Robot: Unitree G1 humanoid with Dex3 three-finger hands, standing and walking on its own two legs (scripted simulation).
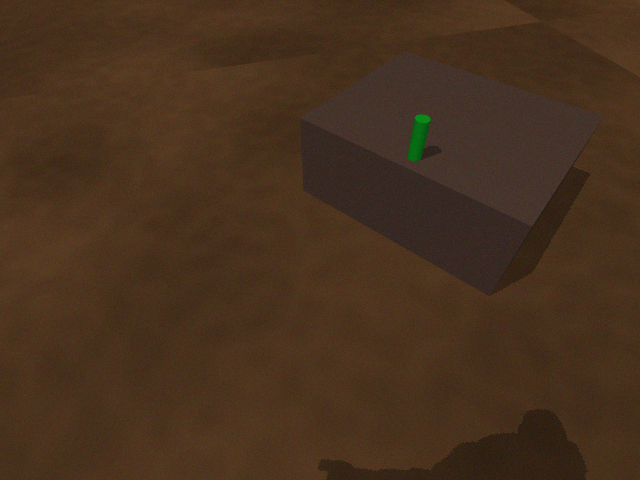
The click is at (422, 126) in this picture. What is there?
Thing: squat round
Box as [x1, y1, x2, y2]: [407, 114, 430, 160]
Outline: 426,115 420,114 415,117 407,157 411,160 418,160 421,157 430,118
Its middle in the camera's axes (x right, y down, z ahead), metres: +0.35 -0.36 +1.34
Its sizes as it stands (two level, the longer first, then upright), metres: 0.051 0.051 0.155
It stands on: a support 0.39 m high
